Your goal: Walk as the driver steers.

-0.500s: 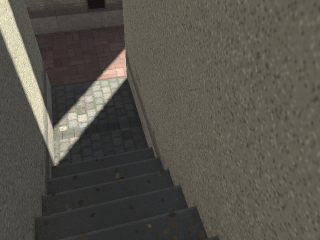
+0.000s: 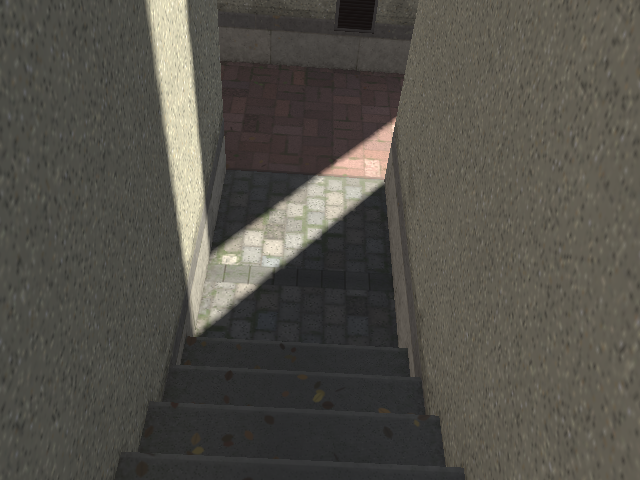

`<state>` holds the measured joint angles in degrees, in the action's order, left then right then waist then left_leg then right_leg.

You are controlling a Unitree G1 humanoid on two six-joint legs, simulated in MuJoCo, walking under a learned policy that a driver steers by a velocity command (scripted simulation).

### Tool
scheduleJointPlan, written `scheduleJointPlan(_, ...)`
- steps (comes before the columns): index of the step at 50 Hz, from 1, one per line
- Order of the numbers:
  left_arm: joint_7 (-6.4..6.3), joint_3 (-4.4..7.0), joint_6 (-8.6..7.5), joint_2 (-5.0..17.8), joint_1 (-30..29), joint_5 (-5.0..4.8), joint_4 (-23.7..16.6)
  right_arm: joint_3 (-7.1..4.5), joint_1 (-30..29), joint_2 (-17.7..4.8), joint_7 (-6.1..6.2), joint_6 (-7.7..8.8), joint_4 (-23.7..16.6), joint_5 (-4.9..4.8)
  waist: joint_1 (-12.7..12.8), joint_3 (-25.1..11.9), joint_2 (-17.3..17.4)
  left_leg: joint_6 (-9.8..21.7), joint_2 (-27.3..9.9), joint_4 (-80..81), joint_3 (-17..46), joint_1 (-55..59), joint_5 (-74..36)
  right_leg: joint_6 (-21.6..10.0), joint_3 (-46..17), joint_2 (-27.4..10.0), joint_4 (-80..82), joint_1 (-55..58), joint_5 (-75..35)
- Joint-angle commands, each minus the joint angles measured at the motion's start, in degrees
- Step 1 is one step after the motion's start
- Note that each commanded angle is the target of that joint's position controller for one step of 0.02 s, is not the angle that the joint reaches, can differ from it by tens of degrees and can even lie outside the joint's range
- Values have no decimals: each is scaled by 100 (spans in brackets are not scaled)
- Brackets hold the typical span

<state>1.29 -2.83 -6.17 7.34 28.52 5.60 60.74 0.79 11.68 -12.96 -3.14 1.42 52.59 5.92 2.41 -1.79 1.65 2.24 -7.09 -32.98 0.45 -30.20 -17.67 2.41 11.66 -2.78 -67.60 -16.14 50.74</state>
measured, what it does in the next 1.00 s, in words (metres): goes down: left foot 0.19 m lower, then right foot 0.19 m lower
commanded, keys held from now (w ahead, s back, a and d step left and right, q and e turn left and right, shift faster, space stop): w+q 0.34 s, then w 0.08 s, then w+e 0.58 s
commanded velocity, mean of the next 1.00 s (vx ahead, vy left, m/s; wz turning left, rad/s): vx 0.50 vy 0.00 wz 0.08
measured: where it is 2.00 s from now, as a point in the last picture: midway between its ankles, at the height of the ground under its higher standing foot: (296, 417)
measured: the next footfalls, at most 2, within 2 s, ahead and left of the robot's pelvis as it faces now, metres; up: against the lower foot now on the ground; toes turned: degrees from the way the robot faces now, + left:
left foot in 0.04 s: +0.15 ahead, +0.12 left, -0.19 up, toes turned +8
right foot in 0.56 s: +0.42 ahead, -0.01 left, -0.38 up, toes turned +13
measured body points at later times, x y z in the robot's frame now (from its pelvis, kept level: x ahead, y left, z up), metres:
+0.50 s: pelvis +0.27 +0.07 -0.19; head +0.26 +0.06 +0.26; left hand +0.38 +0.32 -0.31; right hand +0.21 -0.14 -0.34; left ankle +0.11 +0.12 -0.81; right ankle +0.40 -0.03 -0.91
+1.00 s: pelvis +0.55 +0.11 -0.43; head +0.55 +0.10 +0.02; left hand +0.47 +0.33 -0.57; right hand +0.74 -0.07 -0.54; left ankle +0.60 +0.21 -1.18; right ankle +0.41 -0.02 -0.95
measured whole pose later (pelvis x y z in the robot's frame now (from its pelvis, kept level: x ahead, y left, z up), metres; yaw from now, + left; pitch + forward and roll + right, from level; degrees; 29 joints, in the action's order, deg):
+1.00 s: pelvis +0.55 +0.11 -0.43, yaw +1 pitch +2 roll -3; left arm 4.8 -1.5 -5.9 11.3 29.2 4.0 55.7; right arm 2.0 8.2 -12.1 -5.7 5.6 45.1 5.8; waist 7.2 -3.4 4.5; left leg 4.0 -1.6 -22.7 1.2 -18.1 -0.1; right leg -6.4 -5.2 13.5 -94.8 -26.7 48.6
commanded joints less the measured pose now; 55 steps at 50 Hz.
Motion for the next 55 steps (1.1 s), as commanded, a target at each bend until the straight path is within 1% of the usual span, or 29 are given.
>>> scheduleJointPlan(1,12,300,223,1144,276,34,79,-164,201,-376,31,129,-135,-112,-228,1059,32,183,13,1358,-325,1079,292,-1150,-1774,-1652,793,-370,-3309)
scheduleJointPlan(2,253,412,321,1475,99,138,178,-439,1761,-839,2,219,551,-284,-858,518,209,245,279,1569,-663,2870,-392,-956,-1130,-1203,-837,-737,-3339)
scheduleJointPlan(3,493,430,329,1382,297,212,207,-852,2938,-1745,-33,225,830,-172,-1414,-239,1150,952,58,607,-484,4668,-2267,-566,-517,-224,-3974,-1947,-2850)
scheduleJointPlan(4,629,373,227,508,870,-80,-59,-856,3193,-2161,-70,269,819,-118,-675,-1555,1801,1782,-575,-701,696,6406,-4263,-210,-548,250,-5470,-3657,-604)
scheduleJointPlan(6,249,258,10,623,-1160,-384,-1021,-643,3670,-1151,-235,396,1056,-70,-1322,-613,1077,1706,-1056,337,2048,5673,441,-400,-915,-131,-5426,-6100,-1240)
scheduleJointPlan(7,-59,260,-34,614,-1027,-468,-1024,-434,2818,-710,-295,377,853,-50,-815,-92,106,1831,-1418,652,2866,4019,2639,-392,-1551,-471,-4748,-6004,-2331)
scheduleJointPlan(9,-232,123,17,344,-571,-256,-882,-7,1600,226,-214,496,618,50,45,423,-806,1498,-944,593,2066,1243,2541,-508,-2140,-1037,-2520,-4957,-4469)
scheduleJointPlan(11,-25,192,187,428,-662,-86,-707,35,1011,56,3,695,459,-182,27,530,-553,1551,-339,876,1195,-557,2648,-348,-1695,-878,-809,-3446,-5756)
scheduleJointPlan(14,198,186,162,596,-908,112,-813,77,1666,-126,237,911,784,-51,-92,26,-33,1246,363,-69,1281,-628,2533,-157,-1664,-519,-218,-2876,-6847)
scheduleJointPlan(17,98,268,111,1096,-2072,-42,-1166,118,2540,43,326,905,997,-196,-723,58,-464,1298,181,-1377,1743,878,2694,138,-1869,-491,2006,-3855,-7622)
scheduleJointPlan(20,246,239,267,919,-2197,-14,-1341,77,2197,-289,157,704,664,-190,-433,253,236,1329,447,-1486,1891,-1071,3670,1,-1267,21,1972,-1496,-7180)
scheduleJointPlan(25,371,282,316,1014,-2979,-133,-1510,-53,2394,-294,289,666,575,-393,-1007,577,220,1262,278,-2774,2924,1542,2455,-315,-1490,-165,4333,-2548,-5872)
scheduleJointPlan(26,350,305,299,1010,-2315,-167,-1265,-89,1911,-403,237,586,449,-377,-712,431,239,1319,236,-3177,2968,1304,2462,-441,-1512,-289,4635,-1712,-5809)
scheduleJointPlan(27,-19,484,225,824,-764,-797,-667,-284,1658,-364,646,254,682,-473,-170,301,143,1301,559,-4092,1549,303,1007,-526,-962,309,4430,459,-6098)
scheduleJointPlan(28,-116,523,276,969,433,-791,-190,-336,1673,-425,680,194,704,-505,314,93,-447,1037,926,-5897,807,-1028,1488,-710,-1196,142,4553,2324,-6726)
scheduleJointPlan(29,265,716,257,1815,2574,-205,206,-106,2625,32,-374,369,863,109,768,-1316,-2636,194,1838,-9458,829,-2910,5225,-2216,-1977,-888,3237,5419,-9601)
scheduleJointPlan(30,456,903,210,2167,1438,-38,-299,-256,1931,-388,-695,424,202,-187,539,-1058,-1504,12,1875,-10013,204,-4850,6171,-2710,-3169,-1408,3053,5297,-10465)
scheduleJointPlan(31,425,991,214,2285,792,23,-351,-154,1078,-222,-637,358,-441,-297,627,-865,-710,-51,1477,-9422,486,-5678,5640,-2748,-4007,-1884,3498,4899,-7680)
scheduleJointPlan(32,340,752,195,1331,-100,18,-499,-80,947,-52,-536,339,-476,-138,239,-202,239,73,886,-8464,1095,-6040,4357,-2247,-4235,-1770,3717,3645,-4643)
scheduleJointPlan(34,235,306,112,-25,-854,-97,-388,84,1211,387,-317,353,-198,266,-559,731,94,437,25,-6098,1014,-4605,2005,-1955,-3354,-850,4039,35,-3663)
scheduleJointPlan(36,99,225,-120,43,-1557,-274,-657,39,775,141,-323,305,-242,180,-530,594,0,385,63,-3274,143,-1392,-107,-2008,-2214,57,4134,-3250,-2982)
scheduleJointPlan(38,-2,263,-302,845,-1321,-81,-537,197,746,368,-448,315,-224,107,-687,221,-472,-60,254,-4260,-553,1328,-376,-1818,-1961,482,3574,-5024,-3163)
scheduleJointPlan(41,-261,261,-447,1065,-518,-174,-593,50,-547,-479,-335,329,-653,325,196,238,-37,-252,334,-1548,367,-1233,-937,-1713,-2920,367,1587,-1714,-2728)
scheduleJointPlan(46,66,348,-109,1430,9,-161,-811,173,-631,-185,-298,205,-1107,127,304,452,-355,-196,777,535,132,688,589,-1933,-4248,415,842,-1489,-3385)
scheduleJointPlan(48,326,311,25,1452,-522,-108,-951,-89,1349,-681,-157,344,-565,-36,-614,210,10,218,554,2033,38,2619,11,-1736,-4164,596,-981,-1543,-4308)
scheduleJointPlan(49,608,212,42,939,61,-43,-727,-294,2821,-1043,-154,481,-12,-100,-799,-394,459,814,-22,1137,253,5153,-1134,-1231,-3391,942,-2699,-2945,-4549)
scheduleJointPlan(50,653,94,20,175,1440,-318,-681,-383,2620,-1474,-271,453,-216,-173,-168,-2016,1572,2395,-1841,-1232,1241,7501,-5012,-692,-2104,1331,-5740,-4972,-308)
scheduleJointPlan(52,466,224,101,898,-174,-450,-1513,-382,1918,-1111,-247,317,-477,-31,-749,-1185,365,2485,-2375,-34,2484,5820,-1874,-360,-1735,615,-5597,-6517,-923)
scheduleJointPlan(55,342,103,245,472,-234,-258,-1275,35,1187,503,18,405,-252,-80,148,366,-640,1355,-937,545,937,1612,1307,-467,-2022,-710,-2440,-5082,-4292)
